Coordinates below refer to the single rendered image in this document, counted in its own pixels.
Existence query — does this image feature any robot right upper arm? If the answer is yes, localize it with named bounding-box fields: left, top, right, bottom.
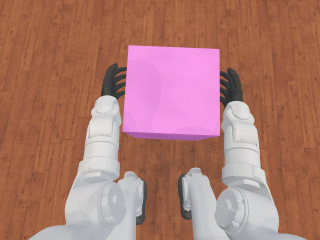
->
left=214, top=187, right=307, bottom=240

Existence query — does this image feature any robot right forearm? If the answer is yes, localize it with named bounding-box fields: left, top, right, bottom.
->
left=221, top=101, right=275, bottom=205

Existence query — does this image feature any robot left upper arm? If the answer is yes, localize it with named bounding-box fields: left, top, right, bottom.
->
left=28, top=180, right=127, bottom=240

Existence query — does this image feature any robot left thigh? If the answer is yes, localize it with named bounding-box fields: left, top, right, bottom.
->
left=106, top=176, right=144, bottom=240

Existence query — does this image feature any left robot hand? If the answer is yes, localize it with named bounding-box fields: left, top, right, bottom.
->
left=100, top=63, right=127, bottom=100

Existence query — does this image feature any robot left foot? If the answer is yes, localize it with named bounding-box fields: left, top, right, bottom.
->
left=136, top=179, right=147, bottom=226

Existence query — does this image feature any carton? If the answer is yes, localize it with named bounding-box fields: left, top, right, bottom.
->
left=122, top=45, right=220, bottom=141

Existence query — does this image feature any right robot hand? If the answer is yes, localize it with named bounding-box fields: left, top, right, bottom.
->
left=219, top=67, right=243, bottom=109

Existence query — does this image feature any robot left forearm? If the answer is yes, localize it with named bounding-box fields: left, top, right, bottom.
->
left=64, top=95, right=122, bottom=218

